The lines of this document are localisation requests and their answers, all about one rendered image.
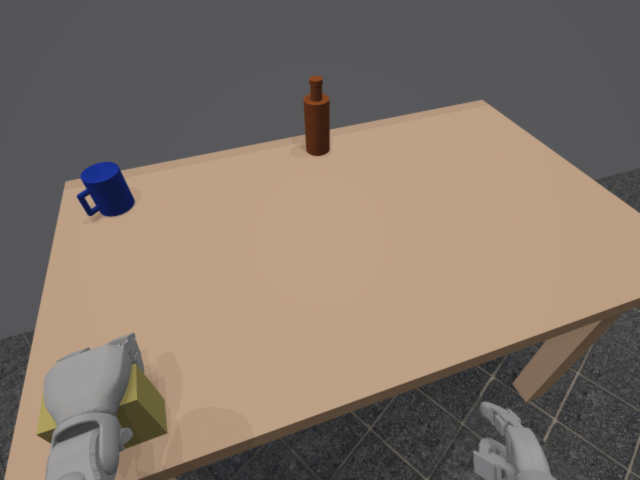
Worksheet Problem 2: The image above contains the robot right hand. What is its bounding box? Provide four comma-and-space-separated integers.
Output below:
473, 402, 551, 480

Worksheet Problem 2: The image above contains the table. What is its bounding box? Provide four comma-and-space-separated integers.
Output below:
4, 100, 640, 480

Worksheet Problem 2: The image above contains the left robot forearm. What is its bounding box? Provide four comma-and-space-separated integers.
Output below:
45, 412, 119, 480

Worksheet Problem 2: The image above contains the sponge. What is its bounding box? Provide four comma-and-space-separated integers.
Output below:
36, 364, 167, 449

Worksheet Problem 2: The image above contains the robot left hand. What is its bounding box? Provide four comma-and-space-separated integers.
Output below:
43, 333, 144, 452

